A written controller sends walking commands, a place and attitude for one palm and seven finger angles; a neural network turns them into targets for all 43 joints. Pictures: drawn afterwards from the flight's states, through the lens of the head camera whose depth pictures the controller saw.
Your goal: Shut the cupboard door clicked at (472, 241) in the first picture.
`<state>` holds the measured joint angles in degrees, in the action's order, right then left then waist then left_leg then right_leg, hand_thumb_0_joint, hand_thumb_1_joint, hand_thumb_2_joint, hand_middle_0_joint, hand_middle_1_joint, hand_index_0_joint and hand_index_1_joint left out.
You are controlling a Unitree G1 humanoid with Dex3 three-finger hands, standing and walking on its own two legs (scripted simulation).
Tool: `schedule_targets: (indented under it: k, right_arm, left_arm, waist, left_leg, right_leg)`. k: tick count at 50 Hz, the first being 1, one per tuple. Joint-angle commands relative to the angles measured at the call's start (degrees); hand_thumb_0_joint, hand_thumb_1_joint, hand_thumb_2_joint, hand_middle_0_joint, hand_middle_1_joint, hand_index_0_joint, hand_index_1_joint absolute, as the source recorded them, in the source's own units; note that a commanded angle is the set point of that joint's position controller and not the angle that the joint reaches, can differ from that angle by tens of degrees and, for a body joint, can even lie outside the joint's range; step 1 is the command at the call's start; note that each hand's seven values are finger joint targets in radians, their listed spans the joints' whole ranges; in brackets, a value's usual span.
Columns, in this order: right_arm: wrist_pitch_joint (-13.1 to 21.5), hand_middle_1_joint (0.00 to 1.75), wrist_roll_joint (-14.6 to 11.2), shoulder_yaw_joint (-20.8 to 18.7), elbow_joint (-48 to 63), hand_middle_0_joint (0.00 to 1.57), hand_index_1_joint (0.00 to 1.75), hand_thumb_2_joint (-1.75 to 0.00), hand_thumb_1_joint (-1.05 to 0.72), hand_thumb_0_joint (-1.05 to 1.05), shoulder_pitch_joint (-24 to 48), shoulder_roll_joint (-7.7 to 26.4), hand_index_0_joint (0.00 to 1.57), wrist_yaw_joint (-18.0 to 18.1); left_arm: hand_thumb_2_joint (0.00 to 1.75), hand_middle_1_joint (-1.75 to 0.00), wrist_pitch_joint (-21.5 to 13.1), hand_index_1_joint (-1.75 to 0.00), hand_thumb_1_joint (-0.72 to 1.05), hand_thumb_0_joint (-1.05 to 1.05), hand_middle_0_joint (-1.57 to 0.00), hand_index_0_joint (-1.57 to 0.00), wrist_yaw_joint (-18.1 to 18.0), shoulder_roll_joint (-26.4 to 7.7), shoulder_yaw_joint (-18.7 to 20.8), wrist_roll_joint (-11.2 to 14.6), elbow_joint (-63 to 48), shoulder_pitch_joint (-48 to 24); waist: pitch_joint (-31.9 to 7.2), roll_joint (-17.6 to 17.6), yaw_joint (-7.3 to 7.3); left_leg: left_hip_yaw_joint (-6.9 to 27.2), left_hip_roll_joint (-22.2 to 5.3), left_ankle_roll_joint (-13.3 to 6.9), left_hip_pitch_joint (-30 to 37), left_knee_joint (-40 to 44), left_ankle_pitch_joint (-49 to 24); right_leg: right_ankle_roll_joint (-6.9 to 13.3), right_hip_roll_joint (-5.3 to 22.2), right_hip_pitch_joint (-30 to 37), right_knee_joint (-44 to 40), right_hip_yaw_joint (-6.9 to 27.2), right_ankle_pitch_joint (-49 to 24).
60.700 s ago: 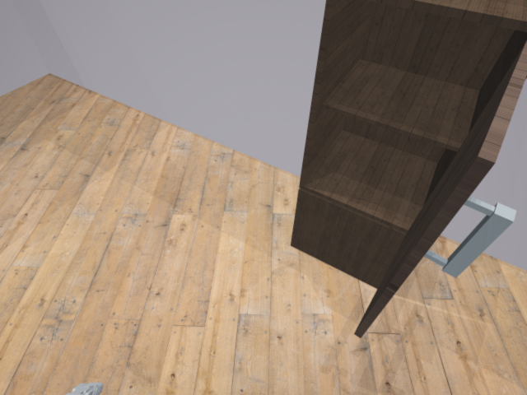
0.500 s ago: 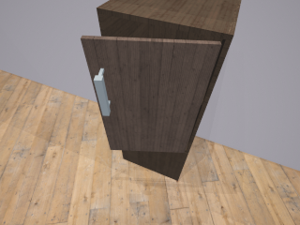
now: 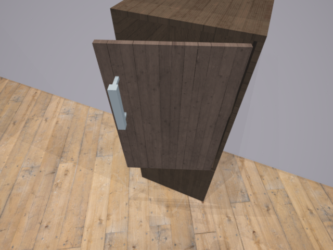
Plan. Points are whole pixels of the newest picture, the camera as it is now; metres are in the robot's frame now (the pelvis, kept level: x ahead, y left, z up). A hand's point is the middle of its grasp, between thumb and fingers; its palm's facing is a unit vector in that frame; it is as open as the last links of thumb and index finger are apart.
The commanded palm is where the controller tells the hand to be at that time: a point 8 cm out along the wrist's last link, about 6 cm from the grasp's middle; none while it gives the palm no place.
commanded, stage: raise the hand and make a fist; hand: left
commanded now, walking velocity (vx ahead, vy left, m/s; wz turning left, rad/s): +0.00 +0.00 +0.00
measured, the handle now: (119, 104) +0.48 +0.17 +0.07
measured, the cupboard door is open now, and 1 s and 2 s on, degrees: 21 21 21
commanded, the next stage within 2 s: bring the fist close to the handle in 1.96 s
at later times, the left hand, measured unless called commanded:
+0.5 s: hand out of the picture +0.12 +0.19 -0.05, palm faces +0.13 -0.99 -0.02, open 6.0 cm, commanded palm +0.11 +0.23 -0.03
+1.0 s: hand (84, 225) +0.17 +0.19 +0.01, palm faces +0.03 -1.00 -0.04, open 3.7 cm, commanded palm +0.14 +0.24 +0.02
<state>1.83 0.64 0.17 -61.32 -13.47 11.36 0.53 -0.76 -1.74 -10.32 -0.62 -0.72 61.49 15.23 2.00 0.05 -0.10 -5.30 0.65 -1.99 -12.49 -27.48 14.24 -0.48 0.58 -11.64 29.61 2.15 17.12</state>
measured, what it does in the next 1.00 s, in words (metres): lowers itself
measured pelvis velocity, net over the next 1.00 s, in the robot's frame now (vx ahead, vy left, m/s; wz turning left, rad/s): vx -0.02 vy -0.01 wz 0.06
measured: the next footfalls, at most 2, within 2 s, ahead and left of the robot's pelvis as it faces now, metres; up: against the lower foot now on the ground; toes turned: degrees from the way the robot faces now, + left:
none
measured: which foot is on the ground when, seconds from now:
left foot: down 0.00-1.00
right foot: down 0.00-1.00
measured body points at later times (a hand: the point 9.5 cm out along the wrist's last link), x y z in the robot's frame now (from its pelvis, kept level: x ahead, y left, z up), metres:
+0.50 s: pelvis -0.04 -0.04 -0.09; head +0.00 -0.03 +0.36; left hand +0.10 +0.24 -0.04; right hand +0.21 -0.26 -0.12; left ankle +0.01 +0.10 -0.74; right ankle -0.01 -0.12 -0.74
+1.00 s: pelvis -0.02 -0.01 -0.06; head +0.01 +0.00 +0.39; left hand +0.16 +0.24 +0.02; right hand +0.15 -0.25 -0.13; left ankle +0.01 +0.10 -0.74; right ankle -0.01 -0.12 -0.74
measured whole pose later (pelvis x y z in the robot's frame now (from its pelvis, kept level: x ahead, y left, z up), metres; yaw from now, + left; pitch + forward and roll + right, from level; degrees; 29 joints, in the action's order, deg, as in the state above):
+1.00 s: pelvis -0.02 -0.01 -0.06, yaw +4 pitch +9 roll -2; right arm 14.5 -2.0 0.0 -31.3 -17.5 14.7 3.3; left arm -18.2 15.9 -14.4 9.4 17.4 -7.2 26.7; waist -5.9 2.0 -0.5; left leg -0.2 -1.0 -1.3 -41.8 -57.5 25.1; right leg 0.7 -0.1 -37.2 55.4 -4.0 27.6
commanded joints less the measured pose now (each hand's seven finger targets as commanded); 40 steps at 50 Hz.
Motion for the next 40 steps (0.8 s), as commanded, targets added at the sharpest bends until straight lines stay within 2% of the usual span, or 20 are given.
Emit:
schedule_targets:
  k: [1, 2, 3, 4, 5, 6, 7, 9, 10, 11, 14, 16, 17, 20, 25, 28, 33, 35, 37, 40]
  right_arm:
    - [0.8, 0.3, 0.1, -1.4, 1.9, 0.2, 0.3, -0.9, -0.9, 0.0, -0.4, 7.3, 0.2, 0.8]
    - [0.3, 0.3, -0.7, -1.5, 5.3, 0.2, 0.3, -0.9, -0.9, 0.0, 2.9, 6.9, 0.2, 0.5]
    - [10.8, 0.3, -1.4, -4.3, 21.0, 0.2, 0.3, -0.9, -0.9, 0.0, -3.6, 18.1, 0.2, 5.9]
    - [15.1, 0.3, -4.3, -1.3, 20.8, 0.2, 0.3, -0.9, -0.9, 0.0, 1.6, 9.9, 0.2, 6.9]
    - [17.3, 0.3, -2.9, -1.4, 22.8, 0.2, 0.3, -0.9, -0.9, 0.0, 3.1, 7.9, 0.2, 5.6]
    - [18.5, 0.3, -3.5, -2.5, 21.3, 0.2, 0.3, -0.9, -0.9, 0.0, 0.7, 7.7, 0.2, 3.8]
    - [18.8, 0.3, -2.6, -3.8, 23.5, 0.2, 0.3, -0.9, -0.9, 0.0, 1.1, 8.9, 0.2, 2.8]
    - [18.5, 0.3, -1.7, -4.9, 26.4, 0.2, 0.3, -0.9, -0.9, 0.0, 3.3, 9.2, 0.2, 1.6]
    - [17.9, 0.3, -2.0, -5.4, 27.9, 0.2, 0.3, -0.9, -0.9, 0.0, 3.5, 9.1, 0.2, 0.8]
    - [17.7, 0.3, -1.3, -5.7, 28.9, 0.2, 0.3, -0.9, -0.9, 0.0, 4.3, 8.7, 0.2, 0.0]
    - [17.5, 0.3, -1.4, -6.5, 33.9, 0.2, 0.3, -0.9, -0.9, 0.0, 6.7, 9.6, 0.2, -0.7]
    - [16.7, 0.3, -2.2, -6.3, 38.3, 0.2, 0.3, -0.9, -0.9, 0.0, 7.5, 9.9, 0.2, -0.5]
    - [16.5, 0.3, -2.6, -6.1, 40.0, 0.2, 0.3, -0.9, -0.9, 0.0, 7.9, 9.8, 0.2, 0.2]
    - [16.7, 0.3, -2.8, -5.0, 41.8, 0.2, 0.3, -0.9, -0.9, 0.0, 5.8, 9.1, 0.2, 1.7]
    - [17.6, 0.3, -2.1, -3.6, 38.9, 0.2, 0.3, -0.9, -0.9, 0.0, 3.1, 9.5, 0.2, 3.9]
    - [17.5, 0.3, -2.9, -3.3, 37.8, 0.2, 0.3, -0.9, -0.9, 0.0, 3.1, 9.5, 0.2, 4.7]
    - [15.9, 0.3, -3.4, -2.9, 39.8, 0.2, 0.3, -0.9, -0.9, 0.0, 4.0, 8.5, 0.2, 4.8]
    - [15.4, 0.3, -3.1, -2.7, 40.2, 0.2, 0.3, -0.9, -0.9, 0.0, 4.5, 8.0, 0.2, 4.6]
    - [15.2, 0.3, -2.7, -2.8, 40.1, 0.2, 0.3, -0.9, -0.9, 0.0, 3.9, 7.5, 0.2, 4.3]
    - [15.5, 0.3, -2.4, -2.5, 39.9, 0.2, 0.3, -0.9, -0.9, 0.0, 3.5, 8.0, 0.2, 3.9]
  left_arm:
    - [0.9, -0.3, -1.1, -0.3, 0.9, 0.0, -0.2, -0.2, -0.5, -8.5, 1.5, -0.3, -2.2, 1.5]
    - [0.9, -0.3, -1.3, -0.3, 0.9, 0.0, -0.2, -0.2, -2.6, -6.1, 1.2, -0.6, -0.5, 7.1]
    - [0.9, -0.3, -17.2, -0.3, 0.9, 0.0, -0.2, -0.2, -3.1, -42.2, 27.6, 7.2, -96.0, -44.5]
    - [0.9, -0.32, -12.1, -0.32, 0.9, 0.0, -0.22, -0.22, -2.8, -10.7, 3.9, 7.8, -74.6, -1.9]
    - [0.9, -0.34, -4.5, -0.34, 0.9, 0.0, -0.24, -0.24, -2.7, 0.9, 0.9, 11.5, -73.2, 13.5]
    - [0.9, -0.36, -4.6, -0.36, 0.9, 0.0, -0.25, -0.25, -3.3, -2.5, 3.4, 10.1, -68.8, 5.4]
    - [0.9, -0.38, -6.6, -0.38, 0.9, 0.0, -0.27, -0.27, -2.0, -0.8, 4.3, 10.6, -65.8, 5.7]
    - [0.9, -0.42, -14.0, -0.42, 0.9, 0.0, -0.31, -0.31, 2.6, -1.5, 9.3, 12.4, -53.6, 17.0]
    - [0.9, -0.44, -18.5, -0.44, 0.9, 0.0, -0.33, -0.33, 6.5, -1.1, 11.4, 13.4, -48.4, 23.9]
    - [0.9, -0.46, -23.9, -0.46, 0.9, 0.0, -0.35, -0.35, 10.8, 0.2, 10.8, 14.6, -48.4, 24.7]
    - [0.9, -0.52, -35.7, -0.52, 0.9, 0.0, -0.4, -0.4, 23.3, -6.7, 14.9, 16.5, -49.9, 20.4]
    - [0.9, -0.56, -34.0, -0.56, 0.9, 0.0, -0.44, -0.44, 26.8, -10.8, 18.8, 19.1, -55.1, 18.5]
    - [0.9, -0.58, -32.3, -0.58, 0.9, 0.0, -0.46, -0.46, 27.3, -11.9, 20.0, 20.7, -59.1, 15.7]
    - [0.9, -0.64, -31.0, -0.64, 0.9, 0.0, -0.51, -0.51, 24.9, -12.9, 19.5, 22.9, -74.4, 5.1]
    - [0.9, -0.74, -32.9, -0.74, 0.9, 0.0, -0.6, -0.6, 22.3, -12.1, 13.4, 20.2, -82.7, -2.7]
    - [0.9, -0.8, -28.7, -0.8, 0.9, 0.0, -0.66, -0.66, 24.0, -12.2, 13.2, 20.1, -76.0, 0.6]
    - [0.9, -0.9, -19.1, -0.9, 0.9, 0.0, -0.75, -0.75, 23.6, -14.1, 18.1, 21.4, -74.8, 7.3]
    - [0.9, -0.94, -17.8, -0.94, 0.9, 0.0, -0.79, -0.79, 21.5, -14.4, 19.9, 21.5, -75.3, 9.2]
    - [0.9, -0.98, -18.4, -0.98, 0.9, 0.0, -0.82, -0.82, 19.8, -12.5, 19.5, 21.5, -76.3, 10.4]
    - [0.9, -1.04, -20.5, -1.04, 0.9, 0.0, -0.88, -0.88, 18.5, -12.0, 17.7, 20.7, -77.2, 9.1]
  waist:
    - [-0.1, -0.1, 0.26]
    - [-0.2, -2.9, 1.82]
    - [-22.4, 0.8, -7.76]
    - [-30.9, 20.5, -0.86]
    - [-26.0, 22.4, 0.42]
    - [-12.6, 11.1, -2.92]
    - [-2.8, 7.1, -2.5]
    - [1.2, -9.1, -0.59]
    - [0.4, -9.7, 1.78]
    - [-3.9, -13.9, 2.52]
    - [-10.3, -9.7, 3.19]
    - [-16.1, -1.4, 5.01]
    - [-18.3, -0.5, 4.68]
    - [-20.3, 3.2, 2.08]
    - [-16.8, 2.9, -2.81]
    - [-15.2, 1.5, -2.61]
    - [-18.9, 0.3, 1.35]
    - [-18.9, 0.7, 2.71]
    - [-18.8, -2.1, 2.31]
    - [-16.1, 0.0, 1.82]
  left_leg:
    - [7.0, -6.9, -0.7, 2.7, 5.6, -9.4]
    - [5.0, -8.8, 1.1, 1.0, -4.7, -13.4]
    - [8.6, -4.9, 0.2, 16.8, -5.4, -22.3]
    - [8.6, -4.6, 1.2, 22.4, -5.3, -31.2]
    - [8.7, -4.9, 4.3, 17.0, -1.3, -37.9]
    - [9.9, -4.6, 4.6, 6.4, -1.6, -29.2]
    - [9.7, -3.3, 4.5, -1.8, -3.3, -17.3]
    - [8.4, -1.0, 2.9, -14.7, -9.8, -3.7]
    - [7.2, -0.3, 3.4, -17.7, -12.8, -5.5]
    - [6.3, 0.3, 3.6, -21.0, -17.2, -5.4]
    - [4.7, 1.5, 3.2, -30.3, -26.6, 0.6]
    - [3.5, 2.0, 2.3, -31.0, -28.2, 2.2]
    - [3.5, 1.8, 1.8, -30.7, -29.0, 3.2]
    - [5.1, 0.4, 1.0, -31.0, -31.6, 6.8]
    - [7.4, -1.3, -0.4, -30.2, -33.6, 7.1]
    - [7.4, -1.3, -0.2, -31.9, -32.8, 9.3]
    - [7.3, -0.7, 0.2, -29.1, -28.2, 5.5]
    - [7.6, -0.7, 0.4, -28.1, -26.5, 4.0]
    - [7.7, -0.8, 0.6, -26.6, -25.0, 2.1]
    - [7.9, -0.8, 0.6, -25.3, -23.3, 2.1]
  right_leg:
    - [2.5, 4.5, -2.0, -5.5, 3.9, -10.4]
    - [1.2, 7.3, -2.0, -7.4, 5.4, -21.4]
    - [1.4, 1.4, -0.3, 6.2, -2.1, -23.0]
    - [1.3, -1.2, -7.6, 12.3, -5.6, -10.6]
    - [1.4, -1.2, -8.9, 12.1, -7.7, -4.3]
    - [0.8, -0.5, -13.7, 9.2, -6.8, -2.1]
    - [1.2, -0.7, -16.3, 5.8, -7.7, -2.2]
    - [1.6, -1.0, -21.2, 6.5, -8.8, -1.7]
    - [2.3, -1.0, -21.1, 9.5, -8.3, -4.1]
    - [2.2, -0.8, -23.1, 14.2, -7.8, -5.6]
    - [2.1, 0.6, -27.1, 21.2, -2.0, -2.6]
    - [2.3, 0.9, -25.1, 21.5, 1.2, 2.7]
    - [2.0, 1.0, -25.3, 20.6, 2.3, 5.3]
    - [1.0, 0.5, -28.6, 18.6, 5.1, 13.9]
    - [1.2, -1.0, -33.5, 19.2, 3.3, 13.3]
    - [0.7, -0.6, -32.9, 16.7, 3.9, 17.0]
    - [0.0, 0.4, -24.3, 14.4, 3.4, 12.6]
    - [0.5, -0.1, -22.5, 14.9, 1.8, 10.4]
    - [0.2, -0.2, -21.9, 15.6, -0.1, 5.4]
    - [1.0, -1.0, -23.3, 16.2, -1.9, 5.3]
